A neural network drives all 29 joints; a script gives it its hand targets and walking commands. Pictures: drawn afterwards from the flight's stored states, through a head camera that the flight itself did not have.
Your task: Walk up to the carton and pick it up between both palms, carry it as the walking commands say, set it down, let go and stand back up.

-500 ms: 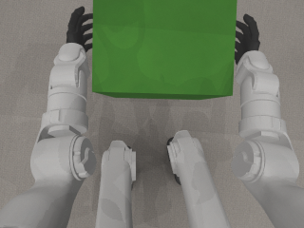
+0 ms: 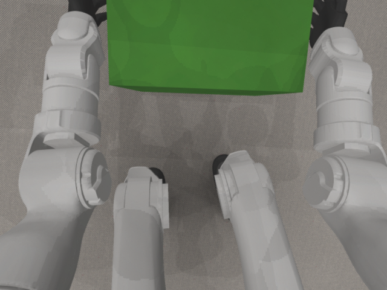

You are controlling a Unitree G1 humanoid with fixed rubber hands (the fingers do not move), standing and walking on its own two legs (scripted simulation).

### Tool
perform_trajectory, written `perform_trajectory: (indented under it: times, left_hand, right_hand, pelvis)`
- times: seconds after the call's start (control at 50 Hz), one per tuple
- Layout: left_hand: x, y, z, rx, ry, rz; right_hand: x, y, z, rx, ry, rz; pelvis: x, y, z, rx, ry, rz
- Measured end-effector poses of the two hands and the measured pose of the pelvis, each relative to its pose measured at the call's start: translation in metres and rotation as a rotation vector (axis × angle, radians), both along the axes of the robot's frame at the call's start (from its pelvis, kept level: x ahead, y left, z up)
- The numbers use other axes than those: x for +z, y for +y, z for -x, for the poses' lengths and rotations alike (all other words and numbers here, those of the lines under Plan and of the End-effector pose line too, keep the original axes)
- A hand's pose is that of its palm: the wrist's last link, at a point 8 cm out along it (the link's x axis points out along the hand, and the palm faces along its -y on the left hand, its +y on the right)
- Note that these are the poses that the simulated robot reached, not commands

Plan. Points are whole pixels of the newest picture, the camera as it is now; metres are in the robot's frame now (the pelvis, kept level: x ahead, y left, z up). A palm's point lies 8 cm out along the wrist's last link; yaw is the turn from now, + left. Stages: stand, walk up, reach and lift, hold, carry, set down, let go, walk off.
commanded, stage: set down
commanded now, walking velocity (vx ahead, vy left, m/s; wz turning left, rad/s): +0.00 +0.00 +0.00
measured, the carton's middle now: (204, 37) +0.53 -0.07 -0.22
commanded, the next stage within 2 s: none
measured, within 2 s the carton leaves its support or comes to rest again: rests again in 0.88 s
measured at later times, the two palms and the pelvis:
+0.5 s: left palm (95, 17) +0.58 +0.11 -0.18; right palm (312, 33) +0.50 -0.26 -0.17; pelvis +0.01 +0.00 -0.03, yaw +0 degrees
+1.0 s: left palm (99, 23) +0.57 +0.11 -0.20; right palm (304, 39) +0.50 -0.26 -0.20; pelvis +0.00 +0.00 -0.04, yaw +0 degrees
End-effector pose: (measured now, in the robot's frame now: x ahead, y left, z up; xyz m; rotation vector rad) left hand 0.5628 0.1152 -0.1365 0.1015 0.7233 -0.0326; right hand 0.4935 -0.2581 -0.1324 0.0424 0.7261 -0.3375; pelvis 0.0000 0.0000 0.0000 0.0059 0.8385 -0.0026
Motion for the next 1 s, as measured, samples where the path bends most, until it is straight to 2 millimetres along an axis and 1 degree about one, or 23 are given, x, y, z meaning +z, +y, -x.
perform_trajectory:
  times: [0.16, 0.26, 0.38, 0.5, 0.7, 1.0]
  left_hand:
    - [-0.028, -0.003, -0.006, -0.007, 0.009, -0.004]
    - [-0.039, 0.0, -0.008, -0.013, 0.012, -0.009]
    - [-0.041, 0.0, -0.012, -0.015, 0.004, -0.01]
    - [-0.042, -0.003, -0.013, -0.021, 0.008, -0.01]
    - [-0.052, -0.003, -0.008, -0.025, 0.021, -0.02]
    - [-0.064, -0.002, -0.011, -0.03, 0.028, -0.028]
  right_hand:
    - [-0.027, -0.002, -0.005, 0.005, 0.013, 0.009]
    - [-0.037, -0.001, -0.008, 0.007, 0.016, 0.011]
    - [-0.04, 0.0, -0.011, 0.005, 0.009, 0.007]
    - [-0.043, -0.003, -0.009, -0.001, 0.014, 0.007]
    - [-0.053, -0.002, -0.004, 0.003, 0.03, 0.003]
    - [-0.068, -0.002, -0.005, 0.011, 0.04, -0.004]
  pelvis:
    - [-0.017, 0.0, -0.002, 0.006, -0.033, 0.0]
    - [-0.025, -0.001, -0.005, 0.006, -0.054, 0.002]
    - [-0.03, 0.0, -0.008, 0.007, -0.067, 0.003]
    - [-0.033, 0.002, -0.008, 0.008, -0.078, 0.005]
    - [-0.037, 0.002, -0.005, 0.006, -0.108, 0.006]
    - [-0.043, 0.002, -0.005, 0.006, -0.138, 0.008]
